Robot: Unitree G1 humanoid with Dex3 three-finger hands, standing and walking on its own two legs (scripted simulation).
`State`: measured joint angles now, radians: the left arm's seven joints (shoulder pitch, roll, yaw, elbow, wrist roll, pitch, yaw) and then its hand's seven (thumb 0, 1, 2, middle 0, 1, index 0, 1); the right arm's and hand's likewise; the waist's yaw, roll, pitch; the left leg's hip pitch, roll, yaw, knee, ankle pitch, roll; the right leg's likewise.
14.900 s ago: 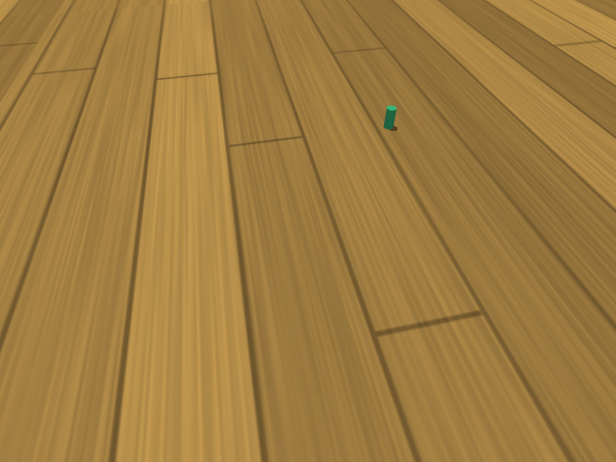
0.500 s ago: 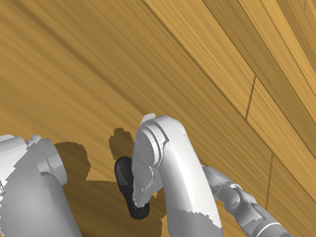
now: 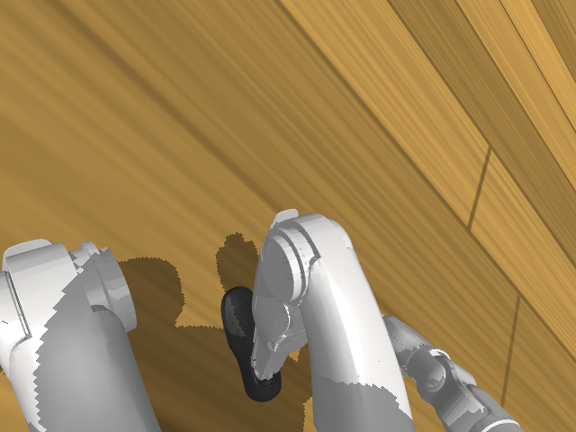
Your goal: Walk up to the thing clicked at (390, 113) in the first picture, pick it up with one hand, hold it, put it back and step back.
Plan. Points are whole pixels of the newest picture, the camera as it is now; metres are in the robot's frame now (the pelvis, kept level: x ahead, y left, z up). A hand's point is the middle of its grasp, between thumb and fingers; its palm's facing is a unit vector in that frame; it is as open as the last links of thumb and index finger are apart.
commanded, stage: settle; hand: left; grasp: from the side
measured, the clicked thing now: out of the picture +0.42 +0.41 -0.20
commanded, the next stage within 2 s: lift in 1.74 s
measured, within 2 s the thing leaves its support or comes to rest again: neither
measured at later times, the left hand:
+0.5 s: hand out of the picture +0.39 +0.43 -0.03, palm faces +0.59 -0.81 -0.08, open 4.9 cm
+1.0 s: hand out of the picture +0.40 +0.42 +0.03, palm faces +0.58 -0.81 -0.07, open 5.0 cm
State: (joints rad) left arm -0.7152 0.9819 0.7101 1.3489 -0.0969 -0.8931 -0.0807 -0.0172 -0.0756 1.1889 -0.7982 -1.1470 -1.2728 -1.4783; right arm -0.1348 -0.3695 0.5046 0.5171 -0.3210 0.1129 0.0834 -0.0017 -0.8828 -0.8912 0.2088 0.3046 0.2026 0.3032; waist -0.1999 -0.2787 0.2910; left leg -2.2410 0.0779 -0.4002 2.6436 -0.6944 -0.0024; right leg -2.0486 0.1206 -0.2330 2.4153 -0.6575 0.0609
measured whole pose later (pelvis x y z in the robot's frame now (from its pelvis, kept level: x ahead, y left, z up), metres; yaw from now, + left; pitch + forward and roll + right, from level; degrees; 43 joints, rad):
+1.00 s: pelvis +0.02 -0.02 +0.06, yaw +8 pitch +30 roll -9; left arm -0.70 0.71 0.70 0.99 -0.14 -0.51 -0.24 -0.02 -0.05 1.15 -0.82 -1.14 -1.28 -1.43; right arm 0.07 -0.32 0.14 0.64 -0.11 0.08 0.04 0.00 -0.87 -0.88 0.21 0.30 0.20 0.30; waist -0.12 -0.05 -0.01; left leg -2.24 0.07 -0.20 2.37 -0.68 -0.03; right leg -2.11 0.03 -0.11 2.30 -0.72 0.02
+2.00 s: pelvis +0.02 -0.02 +0.09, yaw +11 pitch +32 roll -7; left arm -0.74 0.63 0.67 0.99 -0.08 -0.49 -0.19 -0.02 -0.03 1.12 -0.81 -1.14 -1.29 -1.41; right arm 0.12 -0.28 0.08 0.68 -0.10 0.06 0.03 0.00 -0.88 -0.89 0.21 0.30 0.20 0.30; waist -0.12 -0.02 -0.08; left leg -2.17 0.07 -0.15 2.25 -0.65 -0.02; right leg -2.06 0.01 -0.08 2.21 -0.71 0.02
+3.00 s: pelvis +0.06 -0.01 +0.33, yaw +17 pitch +24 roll -4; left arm -0.24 0.27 0.35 0.40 -0.16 -0.29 -0.02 -0.03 0.02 1.06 -0.80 -1.14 -1.22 -1.29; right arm 0.16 -0.23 -0.01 0.64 0.02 -0.03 -0.06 0.01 -0.89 -0.89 0.21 0.30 0.20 0.30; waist -0.03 0.02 -0.17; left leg -1.32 0.07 -0.06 1.47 -0.57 -0.02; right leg -1.23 -0.01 -0.06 1.43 -0.61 0.02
